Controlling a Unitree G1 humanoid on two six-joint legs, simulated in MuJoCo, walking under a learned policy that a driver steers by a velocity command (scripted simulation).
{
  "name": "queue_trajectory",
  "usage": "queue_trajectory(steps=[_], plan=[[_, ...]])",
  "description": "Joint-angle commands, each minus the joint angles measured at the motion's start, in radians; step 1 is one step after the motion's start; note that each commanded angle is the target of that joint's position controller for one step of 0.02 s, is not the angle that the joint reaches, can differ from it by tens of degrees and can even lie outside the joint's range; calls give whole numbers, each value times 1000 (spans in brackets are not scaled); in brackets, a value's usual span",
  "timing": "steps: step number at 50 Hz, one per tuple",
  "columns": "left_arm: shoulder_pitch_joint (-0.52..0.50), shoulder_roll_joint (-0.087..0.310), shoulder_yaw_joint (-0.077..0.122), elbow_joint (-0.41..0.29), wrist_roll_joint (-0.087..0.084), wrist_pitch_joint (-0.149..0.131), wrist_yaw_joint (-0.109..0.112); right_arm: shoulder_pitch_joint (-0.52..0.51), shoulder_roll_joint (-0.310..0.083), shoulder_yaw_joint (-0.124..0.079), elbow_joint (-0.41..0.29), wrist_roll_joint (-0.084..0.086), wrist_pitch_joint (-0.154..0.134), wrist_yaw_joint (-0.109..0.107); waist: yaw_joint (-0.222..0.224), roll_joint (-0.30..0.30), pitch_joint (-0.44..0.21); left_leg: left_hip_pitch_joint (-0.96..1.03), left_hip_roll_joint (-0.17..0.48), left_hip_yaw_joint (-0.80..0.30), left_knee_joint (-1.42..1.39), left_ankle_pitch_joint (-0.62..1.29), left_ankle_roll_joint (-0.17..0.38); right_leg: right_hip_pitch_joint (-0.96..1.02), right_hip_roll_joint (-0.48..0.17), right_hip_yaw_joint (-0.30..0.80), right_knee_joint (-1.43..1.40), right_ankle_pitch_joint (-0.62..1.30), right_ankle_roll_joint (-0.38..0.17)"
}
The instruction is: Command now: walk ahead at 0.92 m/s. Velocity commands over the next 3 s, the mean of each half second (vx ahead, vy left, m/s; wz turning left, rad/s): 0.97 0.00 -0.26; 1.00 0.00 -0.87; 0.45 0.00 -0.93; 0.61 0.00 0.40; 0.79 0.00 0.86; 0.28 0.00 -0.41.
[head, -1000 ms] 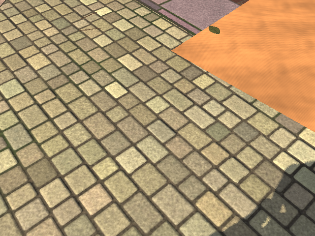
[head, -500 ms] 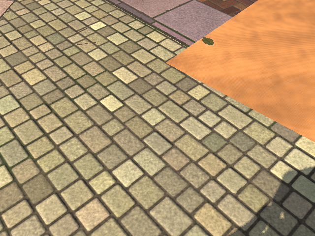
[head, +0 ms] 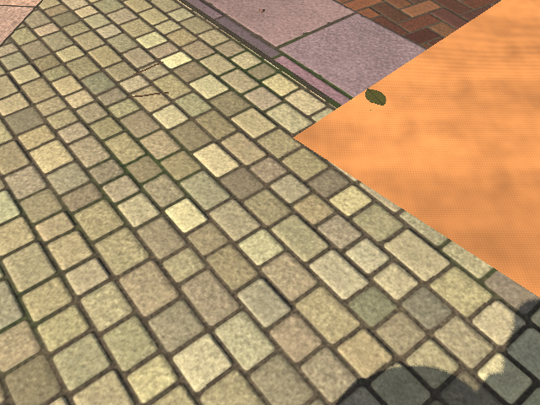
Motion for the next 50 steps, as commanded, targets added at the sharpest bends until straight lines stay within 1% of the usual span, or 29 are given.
queue_trajectory(steps=[1, 4, 6, 8, 9, 10, 11, 12, 13, 14, 16, 17, 19, 21, 26, 29, 31, 32, 33, 34, 35, 36, 37, 40, 42, 44, 46, 48, 50], plan=[[4, 134, 19, -50, -7, -26, 11, -197, -29, 6, -110, 12, -8, 4, -12, -75, 227, -16, -18, 54, -215, 78, 8, -106, -241, 132, -228, 202, -133], [12, 157, 20, -38, -9, -26, 16, -233, -33, 11, -131, 14, -12, -1, -20, -85, 223, 77, -57, 93, -360, 65, 60, 27, -261, 59, -213, 524, -126], [15, 192, 23, -32, 0, -20, 19, -188, -56, 4, -127, 13, -15, -18, -54, -142, 150, 215, -141, 139, -393, -27, 102, 114, -275, 19, -58, 1036, -109], [3, 256, 41, -24, 23, 5, 35, 67, -123, -23, -64, 15, -20, -38, -179, -207, -7, 473, -209, 125, -383, -160, 138, 145, -299, 5, 289, 1325, -91], [-40, 273, 49, -34, 24, 20, 39, 297, -159, -43, 8, 12, -23, -52, -288, -188, -109, 723, -203, 106, -447, -160, 153, 48, -272, -13, 575, 1234, -80], [-43, 209, 37, -61, 22, 19, 32, 472, -241, -69, 45, -11, -25, -67, -325, -104, -228, 1015, -7, -123, -414, -460, 172, -218, -210, 7, 926, 841, -89], [65, 41, 4, -99, -42, -1, -2, 431, -293, -87, 48, -24, -29, -56, -163, 264, -341, 1249, 272, -780, -660, -871, 256, -643, 5, 109, 1305, -102, -51], [-35, 148, 22, -119, -43, -10, 7, 334, -238, -82, 35, -16, -30, -40, -167, 113, -253, 1157, 252, -844, -788, -884, 221, -764, -45, 207, 1360, -54, -96], [-149, 170, 31, -146, -42, -8, 12, 261, -165, -64, 38, -16, -44, -40, -148, 4, -90, 993, 241, -635, -767, -703, 192, -795, -103, 181, 1337, 36, -101], [-170, 148, 23, -149, -34, -5, 10, 244, -103, -50, 55, -18, -58, -38, -114, -93, -4, 824, 214, -501, -791, -540, 162, -743, -145, 182, 1265, 75, -106], [-146, 94, 16, -154, 3, 30, -13, 238, -50, -29, 92, -10, -74, -47, -41, -35, 63, 627, 151, -306, -837, -440, 90, -650, -191, 192, 1185, 100, -93], [-146, 79, 15, -159, 7, 49, -22, 251, -39, -25, 107, 2, -82, -48, -25, -12, 90, 589, 130, -236, -858, -400, 63, -645, -203, 193, 1170, 106, -85], [-224, 82, 15, -196, 6, 74, -32, 268, -52, -24, 119, 22, -96, -47, -17, -15, 150, 579, 102, -87, -882, -244, 13, -737, -216, 167, 1144, 164, -70], [-321, 78, 8, -239, -6, 85, -41, 281, -64, -24, 119, 16, -104, -43, -28, 6, 186, 547, 60, 52, -920, -115, -24, -772, -203, 111, 1044, 275, -63], [-524, 84, -9, -328, -11, 67, -56, 379, -83, -7, 132, 26, -111, -67, -61, -3, 238, 671, 26, 243, -899, 499, -66, -738, -127, -73, 667, 425, -94], [-490, 132, -2, -319, -3, 64, -58, 411, -156, -13, 123, 29, -92, -114, -25, 48, 143, 858, 58, 270, -738, 1034, -87, -592, -2, -172, 532, 420, -133], [-271, 193, 24, -254, -14, 74, -54, 369, -219, -31, 81, 26, -69, -140, 86, 81, -1, 877, 95, 261, -427, 1343, -86, -353, 86, -166, 550, 315, -163], [-78, 239, 45, -211, -2, 73, -44, 299, -250, -43, 54, 12, -54, -137, 184, 114, -42, 785, 134, 223, -185, 1268, -75, -179, 68, -101, 521, 238, -207], [108, 289, 80, -160, -15, 75, -23, 211, -254, -55, 39, 3, -39, -125, 297, 71, -91, 655, 81, 212, 206, 910, -56, 19, 10, 19, 430, 225, -266], [25, 308, 89, -141, -24, 80, -2, 163, -82, -15, 14, -8, -50, -88, 175, -168, 8, 313, -110, 159, 569, -362, -22, 100, -76, 147, 509, 224, -277], [-51, 404, 109, -171, 5, 94, -6, 197, -37, 2, -116, 15, -70, -81, 49, -245, -104, -6, -177, -3, 761, -511, -59, 272, -215, 622, 396, 206, -462], [-70, 377, 110, -193, 14, 97, -1, 156, -66, 15, -156, 13, -98, -74, 57, -133, -125, -123, -137, -132, 709, -441, -42, 284, -299, 867, 147, -122, -480], [-111, 294, 94, -193, 9, 98, 2, 115, -113, 8, -147, 3, -109, -69, 24, 41, 8, -103, -84, -138, 590, -360, -27, 115, -276, 818, 40, -224, -395], [-180, 217, 61, -212, -15, 54, 16, 127, -107, 17, -145, -42, -64, -66, -98, 125, 140, 67, -1, -134, 393, -324, -83, -265, -158, 600, 41, 75, -325], [-204, 271, 68, -237, -15, 29, 16, 91, -88, 30, -189, -48, -29, -54, -114, 56, 140, 145, 27, -94, 205, -303, -122, -423, -107, 537, -15, 67, -323], [-158, 268, 70, -236, -14, 16, 13, -65, -92, 38, -250, -28, -27, -48, -63, 49, 184, 189, 23, -60, -16, -165, -139, -472, -63, 476, -18, 243, -299], [-129, 297, 84, -242, -20, 20, 6, -126, -70, 51, -276, -7, -29, -43, -13, -4, 150, 265, -19, -38, -221, 24, -121, -427, -22, 434, 5, 368, -250], [-83, 308, 92, -237, -28, 24, -3, -167, -80, 52, -300, 7, -33, -45, 35, -67, 113, 307, -61, -25, -343, 101, -95, -314, -40, 449, 49, 518, -217], [-88, 319, 98, -246, -26, 28, 2, -159, -108, 43, -310, 9, -37, -51, 31, -91, 82, 382, -93, -41, -457, 89, -78, -222, -55, 469, 108, 581, -179]])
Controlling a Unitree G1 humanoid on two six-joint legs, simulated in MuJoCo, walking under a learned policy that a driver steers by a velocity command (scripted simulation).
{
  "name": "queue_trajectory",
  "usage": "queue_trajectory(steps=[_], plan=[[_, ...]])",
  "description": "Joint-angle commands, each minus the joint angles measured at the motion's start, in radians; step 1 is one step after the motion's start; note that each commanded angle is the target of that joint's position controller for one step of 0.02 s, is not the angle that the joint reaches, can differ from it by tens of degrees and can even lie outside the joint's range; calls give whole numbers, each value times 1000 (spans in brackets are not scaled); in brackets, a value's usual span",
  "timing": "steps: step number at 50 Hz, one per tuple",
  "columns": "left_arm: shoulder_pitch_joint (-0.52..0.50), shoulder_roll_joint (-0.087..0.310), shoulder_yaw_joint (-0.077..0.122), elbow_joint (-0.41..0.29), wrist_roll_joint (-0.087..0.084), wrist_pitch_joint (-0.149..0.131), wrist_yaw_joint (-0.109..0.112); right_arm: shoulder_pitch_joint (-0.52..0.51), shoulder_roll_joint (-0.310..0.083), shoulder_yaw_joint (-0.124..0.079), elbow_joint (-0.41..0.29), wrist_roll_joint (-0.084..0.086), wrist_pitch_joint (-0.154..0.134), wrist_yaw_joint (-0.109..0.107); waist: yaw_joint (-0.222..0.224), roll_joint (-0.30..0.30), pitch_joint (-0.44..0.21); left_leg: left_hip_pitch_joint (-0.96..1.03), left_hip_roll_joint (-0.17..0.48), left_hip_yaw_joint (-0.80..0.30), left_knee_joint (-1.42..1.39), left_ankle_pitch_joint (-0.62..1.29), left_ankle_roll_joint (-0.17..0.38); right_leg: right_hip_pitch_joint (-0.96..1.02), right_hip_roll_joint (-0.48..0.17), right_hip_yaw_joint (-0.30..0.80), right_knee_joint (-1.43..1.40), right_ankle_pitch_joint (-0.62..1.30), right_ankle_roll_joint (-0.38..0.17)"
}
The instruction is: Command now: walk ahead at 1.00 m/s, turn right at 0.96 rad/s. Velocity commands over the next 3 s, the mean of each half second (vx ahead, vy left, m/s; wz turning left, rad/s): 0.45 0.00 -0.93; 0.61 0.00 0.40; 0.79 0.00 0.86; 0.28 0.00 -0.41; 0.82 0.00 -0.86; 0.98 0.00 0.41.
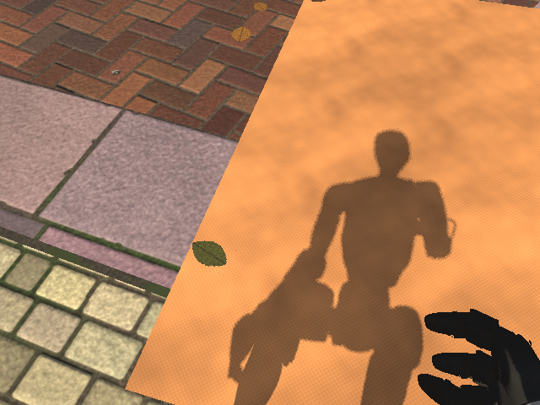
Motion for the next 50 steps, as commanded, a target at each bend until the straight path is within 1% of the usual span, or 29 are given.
queue_trajectory(steps=[1, 2, 3, 4, 5, 6, 7, 8, 9, 10, 13, 16, 18, 22, 23, 24, 25, 26, 27, 28, 29, 30, 32, 35, 36, 40, 47, 49, 50], plan=[[-30, 189, 48, -71, 0, -11, 7, 21, -131, -41, -56, 10, -13, -13, -70, -66, -38, 386, -122, 76, -139, 26, 25, -167, -174, 168, 52, 781, -46], [-43, 220, 55, -75, 7, -10, 7, 130, -184, -62, -28, 9, -19, -26, -125, -57, -108, 499, -150, 76, -144, -41, 36, -128, -163, 162, 212, 925, -10], [-98, 247, 62, -89, 2, -11, 5, 303, -217, -79, 9, 6, -29, -40, -235, -56, -185, 686, -124, 71, -173, -15, 45, -183, -128, 143, 439, 922, 25], [-147, 160, 40, -124, -6, -18, 5, 516, -279, -101, 46, -19, -38, -59, -322, -30, -307, 946, 31, -33, -122, -82, 66, -341, -85, 102, 732, 675, 50], [-39, 6, 1, -190, -58, -14, 20, 519, -354, -114, 33, -55, -41, -55, -215, 346, -496, 1225, 430, -520, -158, 275, 173, -632, 52, -48, 1075, -217, 93], [-1, 107, 3, -184, -29, 10, 39, 459, -338, -131, 26, -37, -23, -37, -187, 305, -550, 1178, 439, -640, -159, 297, 240, -728, -48, -92, 1213, -186, 90], [-94, 137, 13, -170, -2, 28, 40, 387, -204, -99, 8, -25, -14, -35, -198, 165, -416, 1046, 364, -442, -163, 308, 219, -758, -112, -122, 1178, -99, 97], [-145, 105, 3, -224, -49, 44, 36, 319, -134, -89, -3, 23, -21, -41, -195, 219, -239, 946, 271, -264, -202, 368, 207, -816, -175, -105, 1182, -98, 150], [-167, 133, 14, -226, -46, 57, 33, 281, -115, -84, 17, 35, -25, -45, -168, 171, -206, 862, 228, -177, -214, 337, 188, -808, -222, -115, 1146, -58, 164], [-188, 133, 21, -247, -44, 74, 26, 258, -114, -86, 29, 30, -29, -47, -148, 116, -122, 738, 190, -101, -265, 326, 184, -772, -246, -136, 1118, -48, 166], [-219, 53, -4, -306, -40, 98, 10, 150, -143, -108, 59, 46, -31, -45, -94, 135, 0, 529, 192, 59, -359, 330, 204, -725, -298, -174, 853, -21, 189], [-244, 64, -5, -308, -20, 101, -13, 89, -214, -134, 62, 49, -23, -56, -91, 94, -53, 501, 159, 214, -359, 358, 181, -570, -279, -229, 577, 260, 172], [-252, 80, 2, -302, -16, 110, -32, 86, -241, -143, 73, 69, -17, -52, -93, 81, -75, 542, 151, 268, -315, 349, 166, -497, -254, -266, 479, 343, 145], [-259, 156, 43, -315, -13, 112, -45, 117, -282, -158, 83, 100, 4, -47, -71, 73, -89, 607, 150, 298, -119, 533, 132, -368, -164, -336, 357, 257, 60], [-185, 173, 59, -300, -6, 102, -38, 126, -277, -155, 90, 105, 9, -44, -22, 44, -115, 576, 126, 309, 28, 524, 115, -247, -122, -344, 259, 301, 24], [-121, 219, 77, -291, -1, 92, -16, 181, -244, -142, 98, 82, 9, -38, 11, -73, -140, 444, 61, 315, 274, 233, 62, -76, -152, -262, 167, 621, -26], [-193, 301, 69, -331, 24, 85, 11, 277, -129, -103, 84, 13, 8, -27, -108, -360, -207, 134, -85, 289, 673, -765, -4, 139, -460, 109, 266, 1287, -184], [-221, 246, 33, -386, 44, 70, 1, 333, -197, -100, 113, 46, 9, -17, -84, -244, -497, 140, -95, 36, 820, -782, -8, 184, -620, 346, 202, 1248, -327], [-168, 187, 20, -347, 29, 68, -10, 299, -261, -116, 130, 93, 16, -2, -60, -111, -463, 76, -64, 19, 812, -671, 5, 138, -584, 292, 112, 715, -288], [-155, 169, 22, -306, -12, 64, -13, 261, -243, -114, 120, 98, 21, 3, -66, -54, -331, 11, -18, 36, 707, -587, 29, 41, -524, 237, 43, 161, -205], [-198, 155, 17, -288, -26, 60, -5, 207, -220, -109, 119, 84, 32, -4, -76, -40, -230, 2, 5, 45, 641, -527, 38, -81, -486, 219, -9, -151, -140], [-246, 157, 12, -282, -15, 51, 2, 210, -220, -111, 120, 79, 46, -6, -106, -71, -161, 45, 13, 46, 605, -483, 43, -209, -465, 192, -57, -252, -114], [-280, 155, 13, -279, 13, 22, 16, 259, -202, -115, 137, 75, 51, -10, -137, -103, -129, 85, 8, 42, 576, -383, 45, -291, -450, 133, -131, -301, -94], [-264, 137, 15, -254, 20, -15, 27, 244, -169, -116, 139, 73, 42, -23, -131, -75, -105, -10, 27, 5, 523, -252, 33, -250, -472, 37, -177, -261, -67], [-203, 140, 4, -228, 59, -5, 19, 263, -130, -99, 147, -28, 75, 18, -132, -36, -86, 30, 7, 53, 475, -221, 21, -285, -465, -50, -215, -185, -38], [-206, 152, 15, -220, 48, -7, 6, 223, -138, -111, 123, 8, 100, 68, -132, -111, -57, 42, 15, 84, 346, -149, 12, -269, -475, -209, -237, -212, 20], [-245, 174, 31, -206, 54, 3, 19, 200, -152, -116, 75, 12, 103, 76, -156, -137, 16, 177, 6, 207, 106, -320, 120, -178, -523, -367, -203, -316, 83], [-271, 168, 30, -204, 52, 20, 12, 288, -144, -117, 104, 15, 97, 64, -196, -75, 29, 277, -34, 261, 28, -317, 166, -174, -502, -429, -54, -268, 89], [-280, 140, 22, -202, 56, 28, 8, 456, -159, -129, 175, 10, 89, 51, -262, 52, 7, 429, -105, 272, -40, -378, 185, -219, -425, -513, 245, -11, 98]])
Over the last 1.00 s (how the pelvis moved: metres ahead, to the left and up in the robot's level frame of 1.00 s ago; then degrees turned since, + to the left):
0.91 -0.07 -0.01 -34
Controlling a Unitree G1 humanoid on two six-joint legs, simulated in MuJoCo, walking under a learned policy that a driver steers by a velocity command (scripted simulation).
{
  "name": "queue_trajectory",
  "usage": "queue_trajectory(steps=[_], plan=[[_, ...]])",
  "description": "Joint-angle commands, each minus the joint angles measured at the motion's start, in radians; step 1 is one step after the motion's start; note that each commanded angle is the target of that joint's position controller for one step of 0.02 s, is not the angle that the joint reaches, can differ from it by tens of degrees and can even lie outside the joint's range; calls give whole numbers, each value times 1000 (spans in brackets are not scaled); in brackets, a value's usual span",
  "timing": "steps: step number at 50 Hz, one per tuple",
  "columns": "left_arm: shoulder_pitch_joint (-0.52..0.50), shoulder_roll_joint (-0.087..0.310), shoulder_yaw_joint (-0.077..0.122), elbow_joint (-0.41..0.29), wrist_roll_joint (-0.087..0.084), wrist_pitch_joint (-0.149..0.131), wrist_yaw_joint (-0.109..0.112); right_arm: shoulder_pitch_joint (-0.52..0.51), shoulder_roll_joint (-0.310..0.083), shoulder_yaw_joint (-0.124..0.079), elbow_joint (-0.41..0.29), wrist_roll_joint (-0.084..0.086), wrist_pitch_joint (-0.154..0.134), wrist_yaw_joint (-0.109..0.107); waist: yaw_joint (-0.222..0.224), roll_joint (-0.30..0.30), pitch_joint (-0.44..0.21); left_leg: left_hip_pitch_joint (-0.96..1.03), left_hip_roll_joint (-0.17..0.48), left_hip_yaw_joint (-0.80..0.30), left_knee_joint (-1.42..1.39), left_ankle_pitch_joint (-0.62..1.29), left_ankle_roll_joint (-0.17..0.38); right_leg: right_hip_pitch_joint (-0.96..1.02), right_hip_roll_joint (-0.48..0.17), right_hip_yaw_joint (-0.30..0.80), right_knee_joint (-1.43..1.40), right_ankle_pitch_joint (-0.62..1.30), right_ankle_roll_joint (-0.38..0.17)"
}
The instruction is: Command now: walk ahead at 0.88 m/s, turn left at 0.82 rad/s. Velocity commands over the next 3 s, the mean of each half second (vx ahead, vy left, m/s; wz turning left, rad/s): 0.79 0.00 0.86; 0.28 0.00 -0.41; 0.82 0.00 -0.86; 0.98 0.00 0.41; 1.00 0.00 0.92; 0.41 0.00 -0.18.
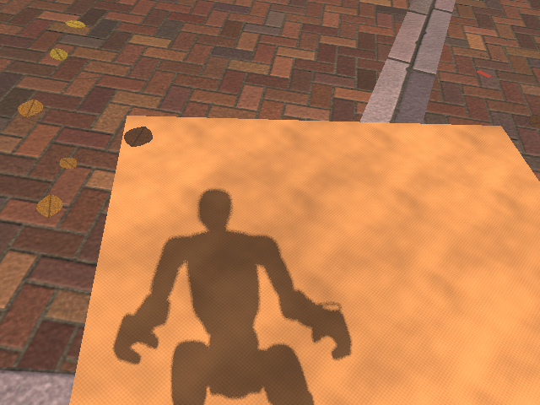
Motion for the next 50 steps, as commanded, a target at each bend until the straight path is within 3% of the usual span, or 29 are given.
queue_trajectory(steps=[1, 2, 3, 5, 8, 10, 13, 17, 19, 20, 21, 22, 23, 24, 25, 26, 27, 28, 30, 33, 35, 39, 40, 41, 42, 43, 44, 46, 50], plan=[[-181, 52, 0, -103, 15, 8, -9, 389, -161, -55, 87, -3, -31, -37, -223, 311, 98, 335, -81, -123, -174, -277, 86, -360, -64, 27, 625, 239, -113], [-218, -51, -31, -208, -3, -11, -25, 297, -269, -63, 58, 16, -34, -48, -112, 607, 143, 463, 71, -704, -460, -465, 186, -829, 147, 166, 878, -151, -58], [-256, 1, -36, -229, 29, -30, -29, 234, -279, -65, -16, 20, -44, -52, -116, 424, 128, 550, 157, -903, -596, -435, 219, -1003, 142, 317, 1002, -143, -48], [-240, 59, -26, -177, 26, -53, -31, 230, -231, -59, -14, 4, -59, -66, -77, 86, 100, 517, 152, -735, -478, -224, 185, -951, 44, 372, 941, 47, -68], [-234, 43, -37, -167, 21, -20, -41, 194, -161, -36, -23, 26, -86, -78, -26, 96, 111, 392, 52, -568, -512, -53, 156, -801, 20, 355, 781, 140, -45], [-278, 37, -44, -176, 11, 4, -47, 231, -153, -35, -12, 29, -100, -79, -30, 79, 143, 395, 21, -520, -533, 122, 166, -818, 39, 325, 703, 172, -32], [-396, 2, -67, -214, -1, 1, -51, 260, -152, -40, 8, 30, -103, -84, -48, 65, 157, 398, -36, -443, -514, 383, 166, -790, 90, 287, 508, 248, -21], [-495, -12, -85, -259, -18, -17, -39, 269, -167, -49, 36, 32, -92, -91, -81, 137, 167, 402, -48, -436, -444, 779, 118, -623, 166, 261, 218, 369, -50], [-347, 39, -67, -223, -19, -23, -9, 215, -192, -56, 29, 37, -93, -93, -11, 148, 82, 357, -72, -430, -303, 1013, 35, -328, 221, 280, 122, 400, -88], [-264, 122, -8, -233, -103, -69, 4, 200, -124, -43, 17, 88, -91, -123, 82, 154, -20, 300, -47, -518, -172, 901, -13, -105, 183, 388, 73, 486, -89], [-52, 166, 9, -175, -111, -74, 21, 88, -164, -46, -22, 65, -90, -125, 204, 152, -141, 272, -92, -485, -3, 879, -47, 107, 135, 380, 63, 568, -89], [116, 172, 2, -123, -75, -69, 26, 77, -47, -13, -54, 15, -88, -121, 207, 58, -280, 147, -168, -435, 279, 242, -85, 366, -50, 521, 194, 639, -128], [121, 222, 8, -117, -13, -69, 14, 303, 42, 16, -70, 17, -90, -121, 70, -395, -432, -75, -321, -359, 692, -408, -136, 578, -324, 994, 142, 1050, -330], [57, 170, 6, -128, -16, -67, 4, 379, -77, 1, -35, 55, -85, -114, 57, -329, -450, -157, -253, -388, 845, -319, -151, 514, -324, 1152, 50, 798, -402], [-33, 73, -10, -147, -24, -60, 2, 277, -111, -3, -30, 64, -72, -111, 67, -195, -295, -158, -193, -334, 819, -250, -157, 353, -236, 960, 10, 719, -377], [-93, 16, -30, -119, -34, -58, -11, 188, -95, 5, -44, 50, -64, -108, 44, -55, -131, -167, -159, -286, 772, -213, -159, 164, -178, 818, -10, 780, -360], [-109, 13, -35, -107, -44, -61, -18, 98, -101, 4, -72, 28, -63, -111, 39, 9, -62, -156, -133, -269, 724, -192, -152, 32, -142, 763, -32, 836, -358], [-96, 37, -29, -83, -47, -63, -20, 41, -94, 6, -104, 14, -66, -108, 32, 11, -1, -121, -113, -252, 661, -182, -141, -78, -104, 713, -58, 936, -352], [-120, 51, -24, -60, -56, -62, -16, 10, -48, 26, -147, 7, -80, -106, -16, -11, 23, -103, -79, -239, 444, -178, -136, -145, -64, 656, -75, 994, -353], [-148, 148, 13, -65, -59, -28, 5, -61, -20, 48, -167, 16, -83, -113, -20, -34, -25, 53, -119, -196, 137, -67, -154, -265, -33, 608, -79, 1021, -347], [-143, 183, 30, -73, -72, -3, 15, -92, -63, 37, -168, 28, -67, -112, -24, -45, -58, 133, -154, -201, 52, 71, -154, -296, -16, 620, -74, 845, -315], [-157, 155, 34, -99, -94, 34, 30, -156, -95, 15, -204, 20, -45, -110, -43, -50, -16, 262, -161, -234, -169, 218, -134, -386, 51, 699, -13, 373, -214], [-145, 123, 28, -103, -93, 40, 31, -146, -107, 6, -205, 15, -46, -111, -45, -41, -3, 324, -129, -238, -237, 255, -110, -429, 89, 701, 41, 248, -177], [-100, 61, 13, -104, -83, 43, 27, -109, -149, -7, -210, 3, -43, -120, -39, 61, -20, 413, 39, -352, -312, 270, -39, -510, 151, 643, 211, -43, -124], [5, 13, -1, -111, -76, 44, 25, -97, -183, -14, -223, -11, -31, -125, 5, 252, -91, 494, 267, -578, -353, 147, 71, -643, 241, 482, 436, -305, -95], [16, 74, 10, -140, -85, 37, 21, -97, -181, -22, -211, -15, -35, -116, 14, 355, -83, 433, 328, -757, -471, -275, 139, -733, 149, 439, 611, -209, -84], [-4, 131, 28, -139, -93, 39, 23, -133, -144, -15, -220, 5, -48, -116, 16, 324, -14, 400, 277, -742, -508, -452, 122, -791, 109, 418, 719, -128, -73], [32, 139, 42, -104, -76, 55, 24, -182, -109, -9, -210, 31, -70, -117, 48, 246, 28, 361, 189, -568, -506, -403, 46, -819, 71, 390, 839, -21, -45], [-26, 68, 26, -136, -73, 51, 7, -109, -105, -19, -166, 15, -110, -117, 25, 157, 62, 321, 158, -381, -538, -291, 43, -856, 19, 371, 922, 137, -27]])
Over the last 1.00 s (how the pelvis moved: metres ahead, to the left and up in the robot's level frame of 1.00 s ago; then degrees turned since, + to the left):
0.55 0.03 0.00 -13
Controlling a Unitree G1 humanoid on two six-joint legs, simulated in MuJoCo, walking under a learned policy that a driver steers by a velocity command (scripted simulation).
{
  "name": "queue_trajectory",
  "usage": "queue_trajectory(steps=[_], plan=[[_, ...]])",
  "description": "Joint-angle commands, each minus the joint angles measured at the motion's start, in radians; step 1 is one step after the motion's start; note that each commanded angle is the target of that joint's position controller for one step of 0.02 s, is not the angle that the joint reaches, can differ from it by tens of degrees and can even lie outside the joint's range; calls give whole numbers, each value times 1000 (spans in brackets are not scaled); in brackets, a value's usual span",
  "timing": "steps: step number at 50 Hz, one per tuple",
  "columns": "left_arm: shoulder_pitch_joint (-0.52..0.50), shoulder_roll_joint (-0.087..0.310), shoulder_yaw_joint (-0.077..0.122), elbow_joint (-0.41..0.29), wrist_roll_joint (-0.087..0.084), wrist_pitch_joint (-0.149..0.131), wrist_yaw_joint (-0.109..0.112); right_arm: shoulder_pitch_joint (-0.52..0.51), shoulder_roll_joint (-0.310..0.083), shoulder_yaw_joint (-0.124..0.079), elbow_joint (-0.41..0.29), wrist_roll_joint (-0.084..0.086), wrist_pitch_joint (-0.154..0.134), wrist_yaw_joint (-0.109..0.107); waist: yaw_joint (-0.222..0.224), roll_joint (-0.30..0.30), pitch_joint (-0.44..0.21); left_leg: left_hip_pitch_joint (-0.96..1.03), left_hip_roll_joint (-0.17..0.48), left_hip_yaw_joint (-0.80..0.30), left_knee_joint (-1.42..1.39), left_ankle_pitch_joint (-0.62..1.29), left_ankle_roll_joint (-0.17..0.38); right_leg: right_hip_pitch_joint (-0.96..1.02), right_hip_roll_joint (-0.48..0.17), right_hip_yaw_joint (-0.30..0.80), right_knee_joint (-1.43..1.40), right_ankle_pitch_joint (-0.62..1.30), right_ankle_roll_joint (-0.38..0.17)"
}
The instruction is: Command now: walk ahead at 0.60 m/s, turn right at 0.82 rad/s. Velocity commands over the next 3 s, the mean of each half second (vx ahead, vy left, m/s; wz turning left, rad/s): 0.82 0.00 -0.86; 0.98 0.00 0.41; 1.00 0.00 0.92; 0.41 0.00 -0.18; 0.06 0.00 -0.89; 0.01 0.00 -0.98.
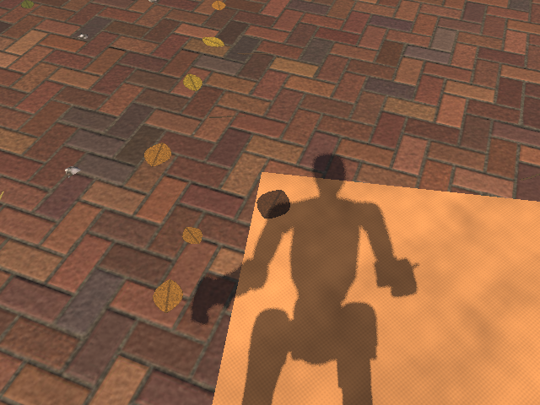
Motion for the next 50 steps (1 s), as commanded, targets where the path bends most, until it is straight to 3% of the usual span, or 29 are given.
queue_trajectory(steps=[1, 3, 5, 12, 15, 16, 17, 18, 19, 20, 21, 22, 23, 25, 27, 29, 31, 33, 36, 37, 38, 39, 40, 41, 42, 43, 44, 47, 50], plan=[[-69, 45, 3, -102, 98, 14, -54, 71, -160, -42, -25, -53, -31, 9, -30, 1, -21, 99, 263, -246, -294, -399, 119, -175, -36, 17, 62, 98, 2], [-74, 35, 4, -109, 73, 34, -92, 75, -184, -55, -11, -42, -37, 22, -17, 82, -12, 129, 279, -182, -308, -390, 109, -197, -42, 31, 30, 152, 0], [-87, 48, 8, -114, 60, 41, -103, 82, -186, -57, -4, -34, -47, 25, -13, 114, 0, 150, 309, -140, -321, -399, 103, -207, -57, 42, -11, 185, 1], [-266, 51, -11, -174, 58, 33, -130, 157, -238, -82, 46, -43, -42, 12, -68, 155, 98, 221, 357, 88, -362, -420, 50, -74, -92, -76, -368, 31, -80], [-264, 57, -19, -168, 59, 23, -118, 185, -254, -85, 72, -48, -17, 19, -69, 150, 107, 245, 345, 189, -261, -220, 42, 77, -25, -187, -491, -94, -151], [-157, 67, -11, -131, 57, 15, -102, 178, -268, -86, 77, -40, -10, 23, -11, 133, 61, 227, 332, 236, -88, 111, 42, 226, 49, -234, -523, -118, -173], [69, 82, 7, -47, 54, 0, -79, 170, -266, -80, 79, -27, -2, 31, 110, 33, -59, 156, 276, 315, 270, 465, 32, 506, 139, -242, -590, -73, -201], [301, 172, 37, 24, 54, -6, -60, 140, -209, -57, 44, -40, -6, 37, 209, -149, -152, -131, 221, 307, 681, 308, -2, 800, 45, -12, -679, -248, -230], [252, 325, 61, 2, 29, -3, -46, 41, -83, -27, -81, -44, -30, 54, 137, -486, -146, -606, 19, 144, 949, -363, -64, 946, -165, 617, -967, -535, -336], [236, 295, 55, -34, 25, -11, -38, -104, -154, -29, -118, -69, -44, 54, 185, -252, -100, -747, 40, -30, 1034, -323, -58, 939, -221, 726, -1043, -351, -346], [244, 259, 43, -6, 38, -15, -29, -106, -159, -27, -114, -59, -54, 56, 151, -149, -59, -765, 71, -46, 1025, -254, -42, 920, -236, 654, -984, -183, -345], [216, 202, 29, 1, 48, -21, -19, -12, -150, -18, -61, -52, -57, 53, 82, -52, -16, -673, 129, -37, 918, -162, -31, 792, -216, 506, -962, -84, -309], [130, 152, 9, -11, 50, -30, -15, 39, -143, -14, -28, -55, -47, 57, 27, -13, -1, -571, 157, -39, 840, -113, -26, 677, -158, 396, -977, -75, -271], [69, 84, -22, -19, 45, -60, -17, 105, -140, -10, 18, -49, -14, 71, -22, -60, 19, -465, 166, -15, 784, -43, -26, 575, -98, 268, -1011, 119, -237], [85, 85, -24, 9, 38, -82, -26, 53, -124, -5, 19, -30, 11, 79, -24, -36, 59, -494, 148, 23, 725, 32, -23, 558, -67, 166, -1084, 251, -218], [146, 83, -27, 42, 34, -101, -34, -49, -92, 12, -16, -12, 7, 83, 0, -37, 120, -518, 126, 54, 595, 111, 0, 579, -60, 68, -1102, 547, -187], [153, 68, -35, 62, 38, -113, -30, -116, -72, 24, -21, 0, -1, 89, 13, -15, 136, -459, 71, 87, 435, 196, 32, 584, -38, -35, -1155, 644, -153], [159, 74, -43, 82, 39, -130, -21, -131, -48, 36, -26, 7, -7, 97, 2, -26, 151, -365, 34, 100, 288, 282, 75, 600, -83, -101, -1197, 858, -117], [137, 125, -30, 100, 56, -129, 10, -13, -108, 20, 35, 7, -3, 86, -69, -83, 20, -170, -92, 164, 236, 290, 118, 780, -116, -147, -1075, 1381, -60], [108, 146, -21, 96, 73, -114, 23, 119, -147, 5, 76, 6, 2, 80, -140, -105, -53, -53, -138, 174, 256, 236, 131, 812, -130, -155, -909, 1552, -46], [83, 170, -13, 74, 73, -101, 32, 279, -177, -13, 139, 9, 7, 75, -201, -90, -132, 93, -200, 182, 299, 155, 142, 789, -128, -172, -669, 1726, -38], [14, 182, -7, 60, 79, -86, 36, 475, -211, -33, 190, -6, 5, 67, -305, -93, -129, 261, -155, 117, 224, 113, 196, 655, -128, -164, -322, 1621, -27], [-76, 128, -18, 49, 76, -89, 27, 601, -250, -60, 230, -2, 13, 51, -380, 45, -121, 438, -72, -36, 182, 45, 261, 411, 30, -170, 196, 860, -31], [30, -75, -72, -17, 62, -104, -1, 452, -272, -60, 215, -23, 21, 41, -124, 325, -116, 636, 137, -531, 179, 26, 426, -113, 194, -29, 551, -214, 3], [12, -32, -88, -68, 62, -126, -6, 343, -253, -65, 164, -5, 24, 40, -123, 213, -207, 610, 220, -880, -112, -288, 484, -195, 154, 126, 512, -135, -29], [-37, 33, -88, -62, 75, -142, -15, 296, -209, -63, 153, -3, 21, 35, -96, 35, -86, 441, 220, -860, -219, -470, 427, -170, 78, 151, 387, -24, -63], [-69, 52, -86, -61, 85, -144, -17, 261, -165, -53, 158, -2, 18, 38, -50, -91, 4, 258, 185, -774, -250, -432, 372, -106, 34, 129, 272, 21, -74], [-80, 17, -109, -81, 111, -80, -14, 224, -144, -33, 164, -1, -22, 34, 44, -96, 130, -112, 58, -528, -276, -239, 337, 27, -47, 88, 55, -24, -14], [-252, -4, -128, -158, 86, -73, -28, 224, -183, -51, 149, 3, -46, 36, -4, -40, 172, -269, -19, -404, -336, -58, 316, 138, -73, 6, -296, 179, 29]])
Over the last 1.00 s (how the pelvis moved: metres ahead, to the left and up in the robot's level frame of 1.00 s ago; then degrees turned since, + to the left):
0.50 0.19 0.01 11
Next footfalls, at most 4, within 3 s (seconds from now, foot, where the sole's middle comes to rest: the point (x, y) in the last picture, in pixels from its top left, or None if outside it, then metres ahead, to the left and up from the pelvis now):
0.34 right None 0.21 -0.23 -0.78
0.80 left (426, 343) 0.68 -0.37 -0.78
1.20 right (495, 234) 1.05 -0.66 -0.78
1.64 left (387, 152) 1.41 -0.37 -0.78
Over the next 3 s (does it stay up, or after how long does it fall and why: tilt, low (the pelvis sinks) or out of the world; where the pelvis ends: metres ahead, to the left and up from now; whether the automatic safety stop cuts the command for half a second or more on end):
stays up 1.58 -0.44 -0.01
